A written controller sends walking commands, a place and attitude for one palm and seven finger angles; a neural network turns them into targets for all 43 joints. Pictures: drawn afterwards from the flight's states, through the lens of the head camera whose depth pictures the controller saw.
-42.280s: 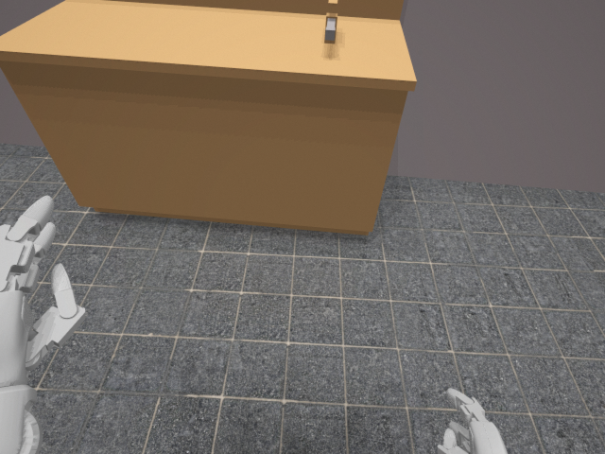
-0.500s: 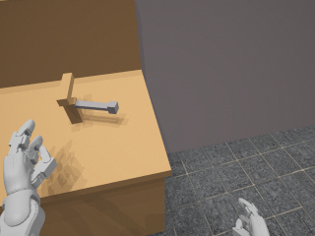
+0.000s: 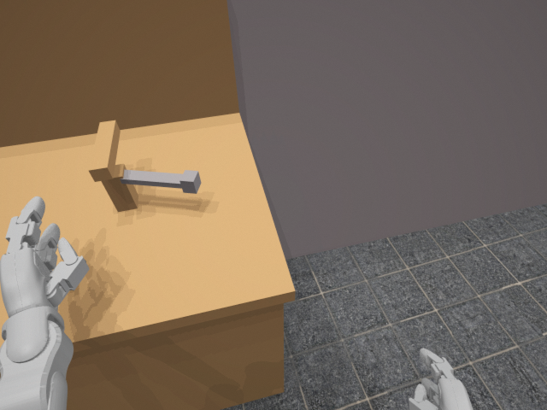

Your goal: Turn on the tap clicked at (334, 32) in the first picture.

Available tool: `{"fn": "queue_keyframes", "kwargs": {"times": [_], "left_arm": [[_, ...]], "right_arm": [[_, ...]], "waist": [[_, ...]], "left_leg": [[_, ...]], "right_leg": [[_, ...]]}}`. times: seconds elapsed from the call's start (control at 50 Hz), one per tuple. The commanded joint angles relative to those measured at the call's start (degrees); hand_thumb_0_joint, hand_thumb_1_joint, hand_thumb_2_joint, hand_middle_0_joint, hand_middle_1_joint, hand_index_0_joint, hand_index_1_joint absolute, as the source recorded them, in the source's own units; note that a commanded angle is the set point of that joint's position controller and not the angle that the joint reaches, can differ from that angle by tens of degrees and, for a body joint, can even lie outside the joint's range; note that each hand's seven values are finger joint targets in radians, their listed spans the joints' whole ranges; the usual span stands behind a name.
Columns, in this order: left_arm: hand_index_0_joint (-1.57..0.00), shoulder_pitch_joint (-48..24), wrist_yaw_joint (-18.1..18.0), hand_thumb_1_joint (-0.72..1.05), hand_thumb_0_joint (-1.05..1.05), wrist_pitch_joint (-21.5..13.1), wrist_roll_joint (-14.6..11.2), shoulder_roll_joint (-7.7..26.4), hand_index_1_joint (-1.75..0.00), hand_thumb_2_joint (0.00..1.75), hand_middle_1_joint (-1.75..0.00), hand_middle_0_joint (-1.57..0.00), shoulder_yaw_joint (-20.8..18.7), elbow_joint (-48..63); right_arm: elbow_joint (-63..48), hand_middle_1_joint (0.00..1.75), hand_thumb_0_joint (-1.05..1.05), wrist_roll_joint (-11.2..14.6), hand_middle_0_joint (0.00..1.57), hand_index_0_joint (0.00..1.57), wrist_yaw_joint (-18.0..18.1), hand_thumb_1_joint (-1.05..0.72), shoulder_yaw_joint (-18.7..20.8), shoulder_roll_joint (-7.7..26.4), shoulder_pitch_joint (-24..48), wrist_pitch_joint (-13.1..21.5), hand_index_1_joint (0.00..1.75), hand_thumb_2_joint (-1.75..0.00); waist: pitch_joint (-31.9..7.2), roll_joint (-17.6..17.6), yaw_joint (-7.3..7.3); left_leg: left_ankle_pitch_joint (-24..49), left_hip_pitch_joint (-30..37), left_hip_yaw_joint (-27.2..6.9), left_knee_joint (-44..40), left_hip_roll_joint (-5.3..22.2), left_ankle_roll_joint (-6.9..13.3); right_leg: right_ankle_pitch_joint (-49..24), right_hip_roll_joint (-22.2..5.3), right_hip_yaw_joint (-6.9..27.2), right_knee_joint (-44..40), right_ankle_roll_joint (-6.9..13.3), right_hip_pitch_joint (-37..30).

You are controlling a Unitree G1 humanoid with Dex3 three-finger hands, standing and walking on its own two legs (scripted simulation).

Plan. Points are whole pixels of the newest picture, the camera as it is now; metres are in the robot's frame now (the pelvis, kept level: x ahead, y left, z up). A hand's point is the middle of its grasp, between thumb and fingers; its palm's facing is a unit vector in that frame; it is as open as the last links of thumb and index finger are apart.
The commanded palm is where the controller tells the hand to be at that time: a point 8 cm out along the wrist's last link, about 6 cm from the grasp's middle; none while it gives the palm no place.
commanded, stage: reach beside the lever's end, fingers flat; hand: left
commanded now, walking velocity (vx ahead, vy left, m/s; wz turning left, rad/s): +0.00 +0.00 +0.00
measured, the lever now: (190, 181) +0.45 +0.20 +0.09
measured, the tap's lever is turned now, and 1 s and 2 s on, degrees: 69 69 69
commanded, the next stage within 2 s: push the lever round in 1.02 s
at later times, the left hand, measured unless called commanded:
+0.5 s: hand (73, 241) +0.30 +0.33 +0.10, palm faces +0.58 -0.81 -0.10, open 7.8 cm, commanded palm +0.26 +0.37 +0.10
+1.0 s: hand (79, 240) +0.31 +0.33 +0.09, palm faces +0.55 -0.83 -0.09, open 7.8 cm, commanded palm +0.26 +0.37 +0.09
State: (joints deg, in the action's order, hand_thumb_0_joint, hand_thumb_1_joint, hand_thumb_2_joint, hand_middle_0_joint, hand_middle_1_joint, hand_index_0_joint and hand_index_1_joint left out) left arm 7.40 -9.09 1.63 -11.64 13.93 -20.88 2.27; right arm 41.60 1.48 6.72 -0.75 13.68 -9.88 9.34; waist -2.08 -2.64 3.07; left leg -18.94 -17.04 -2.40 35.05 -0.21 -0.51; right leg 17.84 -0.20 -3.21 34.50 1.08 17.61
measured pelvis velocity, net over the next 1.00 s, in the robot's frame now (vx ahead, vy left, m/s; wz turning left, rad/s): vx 0.01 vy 0.02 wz -0.02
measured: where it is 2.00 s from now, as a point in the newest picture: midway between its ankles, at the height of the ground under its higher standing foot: outside the picture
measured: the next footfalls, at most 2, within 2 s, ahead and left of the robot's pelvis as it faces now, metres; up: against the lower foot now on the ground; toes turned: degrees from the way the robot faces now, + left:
none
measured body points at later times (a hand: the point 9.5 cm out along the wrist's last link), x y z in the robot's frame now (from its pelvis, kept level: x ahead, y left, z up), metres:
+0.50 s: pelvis +0.00 +0.00 +0.00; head +0.02 -0.01 +0.45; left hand +0.27 +0.37 +0.10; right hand +0.15 -0.26 -0.11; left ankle +0.00 +0.13 -0.73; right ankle +0.00 -0.11 -0.73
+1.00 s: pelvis +0.01 +0.02 -0.01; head +0.04 +0.01 +0.44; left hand +0.28 +0.37 +0.09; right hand +0.14 -0.24 -0.12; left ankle +0.00 +0.13 -0.73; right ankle +0.00 -0.11 -0.73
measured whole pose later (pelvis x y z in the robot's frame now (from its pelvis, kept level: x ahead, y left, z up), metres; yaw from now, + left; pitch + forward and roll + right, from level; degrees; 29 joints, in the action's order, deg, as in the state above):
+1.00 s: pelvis +0.01 +0.02 -0.01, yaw -1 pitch +6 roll -1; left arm -2.7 -4.0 -7.6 -11.0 17.7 -27.3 -16.5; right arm 41.7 1.3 5.2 0.8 13.8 -14.5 6.7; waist -3.6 -2.2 0.8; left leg -21.3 -23.4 -1.5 39.0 -0.3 0.7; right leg 18.6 -0.2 -2.3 36.1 -0.3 23.1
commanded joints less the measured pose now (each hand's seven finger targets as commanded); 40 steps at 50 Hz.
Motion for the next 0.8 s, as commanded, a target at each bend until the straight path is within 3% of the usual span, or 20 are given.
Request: {"fn": "queue_keyframes", "kwargs": {"times": [0.0,0.02,0.04,0.1,0.12,0.14,0.2,0.24,0.3,0.36,0.4,0.44,0.5,0.56,0.6,0.64,0.7,0.74,0.78], "left_arm": [[-0.17,-15.8,0.1,0.90,0.00,-4.6,0.7,16.1,-0.20,0.90,-0.20,-0.17,-7.3,8.5],[-0.17,-17.6,0.5,0.90,0.00,-4.7,0.5,15.1,-0.20,0.90,-0.20,-0.17,-6.3,7.4],[-0.16,-16.9,0.8,0.90,0.00,-4.8,0.2,16.4,-0.19,0.90,-0.19,-0.16,-7.8,5.6],[-0.16,-18.9,1.6,0.90,0.00,-5.2,0.5,17.6,-0.19,0.90,-0.19,-0.16,-8.3,3.4],[-0.16,-19.5,1.9,0.90,0.00,-5.6,0.2,16.2,-0.18,0.90,-0.18,-0.16,-7.3,2.9],[-0.16,-18.5,2.1,0.90,0.00,-5.7,0.0,17.9,-0.18,0.90,-0.18,-0.16,-9.0,1.1],[-0.16,-19.4,2.8,0.90,0.00,-6.5,0.3,19.3,-0.17,0.90,-0.17,-0.16,-10.0,-0.5],[-0.16,-19.5,3.5,0.90,0.00,-6.9,-0.3,19.5,-0.17,0.90,-0.17,-0.16,-10.6,-2.9],[-0.15,-22.8,3.9,0.90,0.00,-8.1,0.2,21.0,-0.16,0.90,-0.16,-0.15,-11.2,-3.8],[-0.15,-25.0,4.6,0.90,0.00,-9.4,0.1,22.1,-0.15,0.90,-0.15,-0.15,-11.7,-6.4],[-0.15,-27.9,4.8,0.90,0.00,-10.2,0.7,22.8,-0.15,0.90,-0.15,-0.15,-11.5,-7.1],[-0.15,-27.9,5.4,0.90,0.00,-10.8,0.6,23.9,-0.15,0.90,-0.15,-0.15,-12.4,-10.3],[-0.15,-28.8,6.5,0.90,0.00,-11.6,0.6,26.0,-0.15,0.90,-0.15,-0.15,-13.9,-12.9],[-0.15,-31.0,7.5,0.90,0.00,-12.0,0.3,27.2,-0.15,0.90,-0.15,-0.15,-14.3,-16.8],[-0.15,-32.0,7.8,0.90,0.00,-12.8,0.7,28.9,-0.15,0.90,-0.15,-0.15,-15.6,-17.8],[-0.15,-28.4,8.3,0.90,0.00,-13.5,0.5,27.9,-0.15,0.90,-0.15,-0.15,-15.5,-16.3],[-0.15,-26.7,8.5,0.90,0.00,-14.3,0.4,26.3,-0.15,0.90,-0.15,-0.15,-14.6,-14.4],[-0.15,-23.8,8.4,0.90,0.00,-14.3,-0.4,23.3,-0.15,0.90,-0.15,-0.15,-12.8,-12.4],[-0.15,-24.3,7.8,0.90,0.00,-14.0,-0.8,22.3,-0.15,0.90,-0.15,-0.15,-12.2,-10.9]], "right_arm": [[-8.1,0.30,0.00,0.1,0.20,0.20,1.0,-0.90,2.1,7.2,6.7,2.7,0.30,-0.90],[-8.3,0.30,0.00,0.2,0.20,0.20,0.9,-0.90,2.0,7.2,6.5,2.6,0.30,-0.90],[-8.2,0.30,0.00,0.1,0.20,0.20,1.0,-0.90,2.3,7.4,6.2,2.6,0.30,-0.90],[-8.1,0.30,0.00,0.4,0.20,0.20,1.1,-0.90,2.2,7.3,6.0,2.3,0.30,-0.90],[-8.3,0.30,0.00,0.2,0.20,0.20,0.9,-0.90,2.3,7.4,5.5,2.4,0.30,-0.90],[-8.2,0.30,0.00,0.3,0.20,0.20,0.9,-0.90,2.6,7.8,5.0,2.4,0.30,-0.90],[-7.9,0.30,0.00,0.4,0.20,0.20,0.7,-0.90,2.7,7.9,4.4,2.1,0.30,-0.90],[-8.1,0.30,0.00,0.4,0.20,0.20,0.6,-0.90,2.9,8.3,3.6,1.9,0.30,-0.90],[-7.7,0.30,0.00,0.4,0.20,0.20,0.7,-0.90,3.0,8.4,3.1,1.7,0.30,-0.90],[-7.4,0.30,0.00,0.4,0.20,0.20,0.7,-0.90,3.3,8.6,2.0,1.5,0.30,-0.90],[-6.9,0.30,0.00,0.4,0.20,0.20,0.8,-0.90,3.1,8.7,1.7,1.2,0.30,-0.90],[-6.7,0.30,0.00,0.2,0.20,0.20,0.7,-0.90,3.4,9.0,0.6,1.1,0.30,-0.90],[-6.3,0.30,0.00,0.3,0.20,0.20,0.7,-0.90,3.5,9.2,-0.1,0.6,0.30,-0.90],[-6.5,0.30,0.00,0.3,0.20,0.20,0.6,-0.90,3.6,9.8,-1.2,0.2,0.30,-0.90],[-6.2,0.30,0.00,0.2,0.20,0.20,0.5,-0.90,3.7,9.8,-2.0,-0.1,0.30,-0.90],[-7.3,0.30,0.00,0.1,0.20,0.20,-0.1,-0.90,4.1,9.7,-2.6,-0.3,0.30,-0.90],[-7.3,0.30,0.00,0.3,0.20,0.20,-0.6,-0.90,4.1,9.4,-2.8,-0.5,0.30,-0.90],[-8.2,0.30,0.00,0.3,0.20,0.20,-0.9,-0.90,4.4,9.3,-3.0,-0.2,0.30,-0.90],[-8.1,0.30,0.00,0.3,0.20,0.20,-0.9,-0.90,4.5,9.4,-2.9,0.0,0.30,-0.90]], "waist": [[-7.8,-0.1,-0.55],[-7.8,0.0,-1.08],[-8.8,1.4,-0.66],[-8.8,-1.8,-0.55],[-9.4,-0.7,-1.00],[-10.0,1.1,-0.66],[-9.9,-1.5,-0.60],[-10.2,1.5,-0.80],[-9.8,-0.9,-1.18],[-11.0,0.1,-1.89],[-10.9,-2.5,-2.32],[-11.9,-0.2,-2.33],[-11.7,-2.0,-2.35],[-12.6,-0.2,-2.84],[-13.3,-2.0,-2.55],[-16.6,-2.6,-1.62],[-15.6,-5.6,-1.53],[-16.1,-3.2,-1.54],[-15.5,-2.9,-1.75]], "left_leg": [[10.3,0.0,1.1,-5.1,-1.2,1.4],[10.3,-0.1,1.1,-5.1,-1.2,1.5],[10.6,-0.3,1.0,-5.0,-1.2,1.6],[10.5,-0.5,1.3,-4.9,-1.2,1.5],[11.3,-0.1,1.2,-4.8,-1.2,1.6],[11.5,-0.8,1.2,-4.5,-1.1,1.7],[13.2,-0.7,1.4,-4.0,-1.1,1.6],[13.1,-2.0,1.4,-3.8,-1.1,1.9],[12.3,-1.9,1.5,-3.4,-1.2,1.9],[12.2,-2.5,1.4,-2.9,-1.1,2.0],[11.9,-2.3,1.5,-2.5,-1.2,2.0],[12.1,-3.1,1.1,-2.4,-1.1,2.1],[12.4,-3.8,1.3,-1.9,-1.0,2.1],[11.9,-4.8,1.0,-1.5,-1.0,2.2],[13.5,-4.5,1.0,-1.1,-0.9,2.1],[17.0,-3.4,0.8,-0.9,-0.8,1.9],[19.7,-2.2,0.6,-0.6,-0.4,1.5],[21.5,-1.6,0.0,-0.9,0.0,1.3],[21.0,-1.4,-0.2,-1.0,0.0,1.0]], "right_leg": [[-8.5,-0.1,1.1,-5.7,0.2,-3.6],[-8.9,-0.2,1.1,-5.6,0.2,-3.5],[-9.5,-0.1,1.2,-5.5,0.1,-4.2],[-9.5,-0.1,1.3,-5.4,0.2,-3.9],[-10.6,-0.1,1.2,-5.2,0.2,-3.9],[-11.2,0.0,1.3,-5.1,0.1,-4.6],[-13.2,0.1,1.3,-4.6,0.2,-4.5],[-13.7,0.1,1.3,-4.4,0.0,-4.5],[-12.7,0.2,1.5,-4.3,0.0,-3.4],[-12.8,0.3,1.6,-3.9,-0.1,-3.1],[-12.3,0.3,1.7,-3.7,0.0,-2.2],[-12.8,0.5,1.6,-3.3,0.0,-2.6],[-13.2,0.5,1.7,-3.1,0.1,-2.3],[-12.7,0.7,1.6,-2.6,0.0,-1.5],[-14.2,0.7,1.7,-2.2,0.1,-1.9],[-16.9,1.0,1.4,-1.2,0.3,-3.4],[-17.6,1.2,1.1,-1.0,0.5,-2.6],[-17.6,1.4,0.4,-0.6,0.4,-2.3],[-16.6,1.4,0.3,-0.7,0.3,-1.5]]}}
